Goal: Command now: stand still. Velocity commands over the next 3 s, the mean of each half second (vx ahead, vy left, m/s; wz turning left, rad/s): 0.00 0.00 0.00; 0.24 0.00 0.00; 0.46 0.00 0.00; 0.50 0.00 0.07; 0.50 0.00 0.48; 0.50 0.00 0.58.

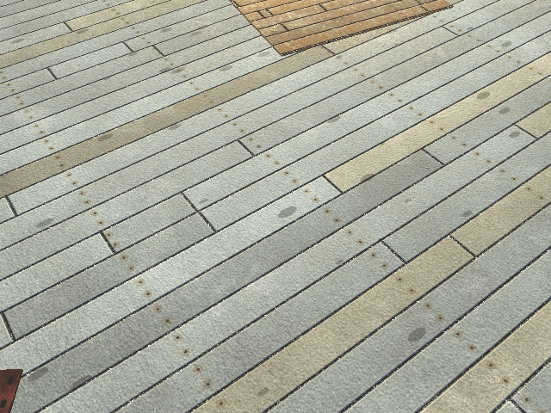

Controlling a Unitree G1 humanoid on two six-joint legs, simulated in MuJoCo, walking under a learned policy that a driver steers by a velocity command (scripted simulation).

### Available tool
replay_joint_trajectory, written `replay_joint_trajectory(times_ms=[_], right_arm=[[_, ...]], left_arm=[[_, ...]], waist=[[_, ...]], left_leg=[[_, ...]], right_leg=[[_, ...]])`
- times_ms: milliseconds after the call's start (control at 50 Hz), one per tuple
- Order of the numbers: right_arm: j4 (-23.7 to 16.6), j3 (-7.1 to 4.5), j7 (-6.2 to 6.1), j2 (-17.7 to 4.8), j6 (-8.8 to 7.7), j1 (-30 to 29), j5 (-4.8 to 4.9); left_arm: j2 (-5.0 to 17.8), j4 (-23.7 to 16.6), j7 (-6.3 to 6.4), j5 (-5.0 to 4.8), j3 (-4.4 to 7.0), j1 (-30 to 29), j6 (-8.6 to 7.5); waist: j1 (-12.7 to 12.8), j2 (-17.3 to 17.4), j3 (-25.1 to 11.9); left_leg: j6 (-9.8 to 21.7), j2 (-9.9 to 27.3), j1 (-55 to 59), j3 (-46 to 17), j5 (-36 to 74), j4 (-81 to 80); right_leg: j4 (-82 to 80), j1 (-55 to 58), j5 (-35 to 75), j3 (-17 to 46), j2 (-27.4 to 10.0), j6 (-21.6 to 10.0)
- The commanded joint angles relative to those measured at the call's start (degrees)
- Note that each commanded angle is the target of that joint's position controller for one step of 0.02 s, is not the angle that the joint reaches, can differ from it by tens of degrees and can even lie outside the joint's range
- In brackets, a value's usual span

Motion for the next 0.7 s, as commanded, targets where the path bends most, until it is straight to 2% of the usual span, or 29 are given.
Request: replay_joint_trajectory(times_ms=[20, 560, 580, 620, 640, 660, 680, 700], right_arm=[[-0.9, -1.00, -0.22, -5.9, -0.32, 2.7, -0.02], [0.7, -0.95, -0.43, -3.2, -0.39, 7.0, 0.09], [1.3, -0.82, -0.50, -2.5, -0.32, 8.1, 0.05], [1.0, -1.60, -0.90, -4.5, -0.04, 8.3, 0.76], [0.5, -1.88, -0.99, -5.2, -0.18, 8.3, 1.00], [0.3, -2.26, -0.84, -6.1, -0.68, 9.3, 1.22], [0.4, -2.70, -0.70, -6.9, -1.24, 11.2, 1.53], [0.6, -3.36, -0.50, -8.5, -1.78, 12.7, 1.71]], left_arm=[[5.8, -0.8, 0.23, 0.03, 0.85, 1.9, -0.31], [3.3, 1.0, 0.61, 0.01, 0.07, 6.8, -0.81], [2.5, 1.6, 0.64, 0.03, -0.11, 8.0, -0.77], [3.3, 1.4, 0.91, -0.56, 0.28, 8.3, -0.76], [3.5, 0.7, 0.93, -0.59, 0.40, 7.8, -1.10], [2.5, -0.2, 0.77, -0.54, 0.21, 6.9, -1.74], [1.9, -0.8, 0.38, -0.61, 0.12, 6.1, -2.66], [0.5, -1.4, -0.16, -0.82, -0.15, 5.7, -3.70]], waist=[[0.1, 0.0, -0.2], [0.1, 0.1, 1.5], [0.1, 0.3, 0.1], [0.0, 1.7, 2.4], [-0.3, 2.4, 4.9], [-0.9, 4.1, 6.5], [-1.6, 6.0, 7.0], [-1.9, 9.8, 6.6]], left_leg=[[0.6, 0.8, -1.9, -0.5, 12.2, -4.2], [1.3, 0.5, -4.4, -1.0, 6.8, -5.1], [1.4, 0.0, -3.8, -0.5, 1.0, -5.5], [3.4, -0.3, -6.6, -1.6, -18.4, -5.7], [4.8, 1.3, -8.8, -4.0, -25.8, -7.0], [6.6, 4.1, -9.5, -8.4, -29.6, -8.8], [8.6, 7.5, -7.9, -13.1, -32.0, -11.4], [11.1, 12.5, -5.9, -19.9, -33.9, -14.9]], right_leg=[[-3.5, 0.1, 13.6, 0.5, -1.0, -0.9], [-4.1, -2.9, 7.6, 0.0, -0.9, -0.5], [-4.1, -2.4, 2.5, -0.8, -0.2, -0.6], [-0.9, -6.1, -14.9, -2.8, 2.0, -1.8], [0.4, -9.5, -20.3, -2.6, 2.0, -2.6], [2.7, -11.9, -19.9, -2.8, 1.6, -3.0], [6.3, -15.4, -17.8, -3.0, 1.4, -3.1], [12.6, -17.1, -12.6, -4.9, 1.6, -2.9]])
